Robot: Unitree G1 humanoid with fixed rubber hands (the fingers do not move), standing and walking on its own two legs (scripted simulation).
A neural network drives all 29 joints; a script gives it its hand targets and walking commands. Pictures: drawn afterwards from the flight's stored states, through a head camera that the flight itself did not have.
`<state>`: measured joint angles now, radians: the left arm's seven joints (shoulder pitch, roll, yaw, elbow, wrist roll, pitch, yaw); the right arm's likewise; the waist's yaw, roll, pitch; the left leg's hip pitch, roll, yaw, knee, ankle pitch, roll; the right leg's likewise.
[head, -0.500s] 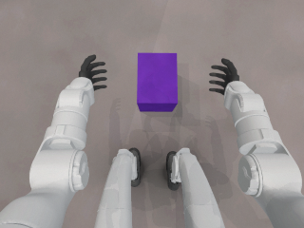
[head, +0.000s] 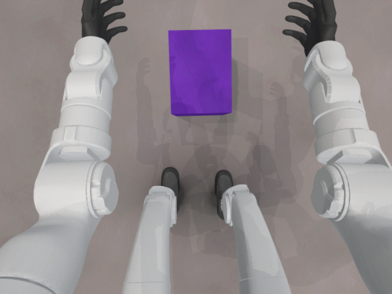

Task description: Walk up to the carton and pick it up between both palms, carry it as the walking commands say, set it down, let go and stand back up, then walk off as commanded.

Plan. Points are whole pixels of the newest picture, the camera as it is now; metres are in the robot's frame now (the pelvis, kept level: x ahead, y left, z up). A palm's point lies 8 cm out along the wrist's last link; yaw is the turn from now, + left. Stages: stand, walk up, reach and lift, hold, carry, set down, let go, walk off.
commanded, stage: reach and lift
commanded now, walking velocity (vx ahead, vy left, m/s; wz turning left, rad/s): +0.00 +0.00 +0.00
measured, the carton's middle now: (199, 79) +0.53 -0.01 -0.55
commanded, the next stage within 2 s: none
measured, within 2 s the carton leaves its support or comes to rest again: neither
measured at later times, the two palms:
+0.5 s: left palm (114, 59) +0.52 +0.18 -0.23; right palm (285, 56) +0.51 -0.18 -0.22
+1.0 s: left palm (142, 72) +0.52 +0.15 -0.38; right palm (264, 75) +0.51 -0.18 -0.38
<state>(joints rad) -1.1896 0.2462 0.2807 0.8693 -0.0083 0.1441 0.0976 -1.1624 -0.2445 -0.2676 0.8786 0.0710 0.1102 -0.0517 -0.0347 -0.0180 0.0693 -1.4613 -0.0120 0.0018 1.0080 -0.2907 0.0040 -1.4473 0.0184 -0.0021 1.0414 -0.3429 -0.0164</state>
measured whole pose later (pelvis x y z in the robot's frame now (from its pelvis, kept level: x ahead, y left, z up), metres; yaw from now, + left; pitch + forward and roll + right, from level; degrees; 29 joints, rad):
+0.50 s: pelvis -0.03 +0.01 -0.08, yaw -2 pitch +48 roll +0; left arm -1.34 0.24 0.39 0.93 0.07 0.17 0.07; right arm -1.37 -0.25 -0.39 0.97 -0.08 0.16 -0.06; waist -0.01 -0.01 0.08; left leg -1.82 -0.03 -0.02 1.37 -0.39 -0.01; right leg -1.81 0.03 0.02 1.39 -0.42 0.01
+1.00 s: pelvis -0.06 +0.01 -0.22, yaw -2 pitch +33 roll +1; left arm -1.58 0.36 0.18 1.03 -0.14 0.20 0.15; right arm -1.56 -0.36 -0.14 0.99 0.15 0.20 -0.13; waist -0.02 -0.01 0.49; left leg -1.98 -0.03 0.00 1.96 -0.55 -0.02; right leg -1.97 0.04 0.01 1.99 -0.59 0.00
